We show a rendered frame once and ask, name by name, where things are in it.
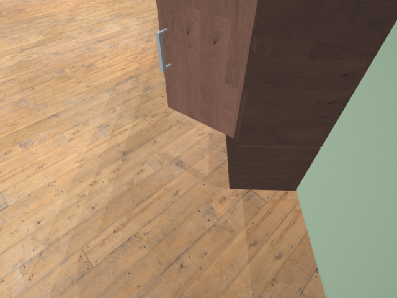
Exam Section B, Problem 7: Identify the handle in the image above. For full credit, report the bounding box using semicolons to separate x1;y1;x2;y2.
155;28;171;73

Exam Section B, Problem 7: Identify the cupboard door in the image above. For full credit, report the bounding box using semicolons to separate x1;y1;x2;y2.
156;0;260;138

